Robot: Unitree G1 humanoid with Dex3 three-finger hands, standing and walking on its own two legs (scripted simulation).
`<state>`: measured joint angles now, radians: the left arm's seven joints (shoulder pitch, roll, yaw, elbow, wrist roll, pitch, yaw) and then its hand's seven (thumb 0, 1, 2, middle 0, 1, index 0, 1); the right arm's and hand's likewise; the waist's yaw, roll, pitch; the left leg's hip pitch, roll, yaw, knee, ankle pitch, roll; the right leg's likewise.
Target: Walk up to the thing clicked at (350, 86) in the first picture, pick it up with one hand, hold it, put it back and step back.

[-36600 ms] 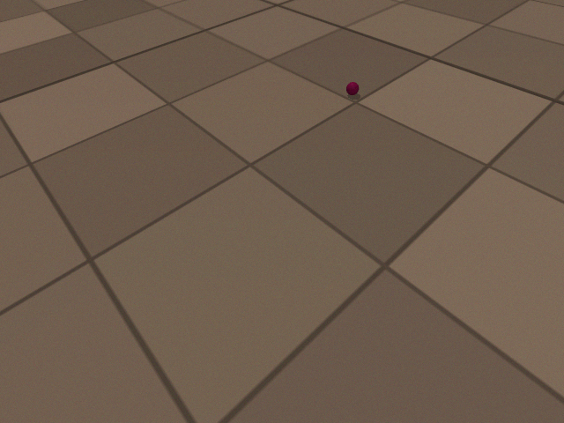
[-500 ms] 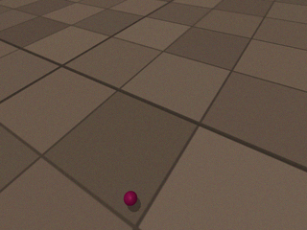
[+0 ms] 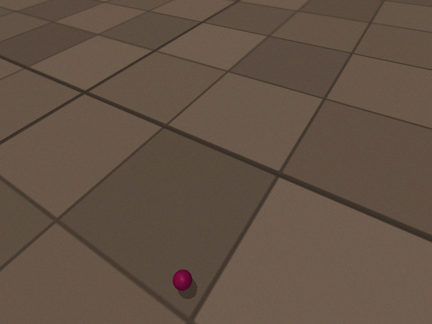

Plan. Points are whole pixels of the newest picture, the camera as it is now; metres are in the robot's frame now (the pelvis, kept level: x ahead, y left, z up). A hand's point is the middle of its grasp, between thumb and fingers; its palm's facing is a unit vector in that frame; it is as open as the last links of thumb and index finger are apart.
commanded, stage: stand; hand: left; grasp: from above
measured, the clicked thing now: (182, 279) +0.45 +0.21 -0.74
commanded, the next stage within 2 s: step back in 0.14 s
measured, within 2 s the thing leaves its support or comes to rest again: neither
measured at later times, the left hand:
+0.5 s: hand out of the picture +0.09 +0.31 -0.18, palm faces -0.03 -0.92 -0.39, open 7.3 cm
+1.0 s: hand out of the picture -0.05 +0.28 -0.16, palm faces -0.09 -0.91 -0.40, open 7.3 cm
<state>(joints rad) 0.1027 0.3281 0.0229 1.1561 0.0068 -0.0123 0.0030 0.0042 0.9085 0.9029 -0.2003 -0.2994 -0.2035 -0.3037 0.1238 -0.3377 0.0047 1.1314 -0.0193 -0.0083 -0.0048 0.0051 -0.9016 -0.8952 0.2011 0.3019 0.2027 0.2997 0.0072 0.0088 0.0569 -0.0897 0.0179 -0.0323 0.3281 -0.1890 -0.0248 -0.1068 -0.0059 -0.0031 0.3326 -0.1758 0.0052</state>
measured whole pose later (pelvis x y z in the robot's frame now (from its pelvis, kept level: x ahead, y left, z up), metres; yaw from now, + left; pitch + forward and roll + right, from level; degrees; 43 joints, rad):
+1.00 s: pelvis -0.18 +0.03 -0.02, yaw -6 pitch -2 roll +1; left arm 0.16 0.35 0.07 0.84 0.03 0.04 0.01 0.01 0.91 0.90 -0.20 -0.30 -0.21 -0.30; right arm 0.15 -0.40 -0.04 0.87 0.00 0.05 -0.02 0.01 -0.90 -0.89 0.20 0.30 0.20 0.30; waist 0.01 0.01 0.17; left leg -0.46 -0.12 -0.12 1.14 -0.50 -0.01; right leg -0.29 0.02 0.06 0.62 -0.29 -0.02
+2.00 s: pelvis -0.52 +0.02 -0.02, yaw -2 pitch -3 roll +0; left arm 0.11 0.41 0.07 0.82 0.00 0.07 0.03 0.00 0.91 0.90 -0.20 -0.30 -0.20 -0.30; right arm 0.18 -0.36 -0.03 0.87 -0.04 0.05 0.00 0.01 -0.90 -0.89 0.20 0.30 0.21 0.30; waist 0.00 -0.03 0.18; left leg -0.31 -0.01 -0.03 0.64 -0.27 0.02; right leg -0.50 0.09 0.12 1.17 -0.52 -0.01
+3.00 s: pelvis -0.63 -0.01 -0.02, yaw +0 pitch -3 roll +0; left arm 0.19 0.35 0.04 0.97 0.03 -0.06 0.00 0.00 0.90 0.90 -0.20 -0.30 -0.21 -0.30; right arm 0.21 -0.40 -0.05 0.98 -0.03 0.01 0.01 0.01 -0.90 -0.90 0.20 0.30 0.20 0.30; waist 0.03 0.04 0.09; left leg -0.36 0.01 -0.05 0.83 -0.46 0.00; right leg -0.28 0.00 -0.03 0.61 -0.29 -0.02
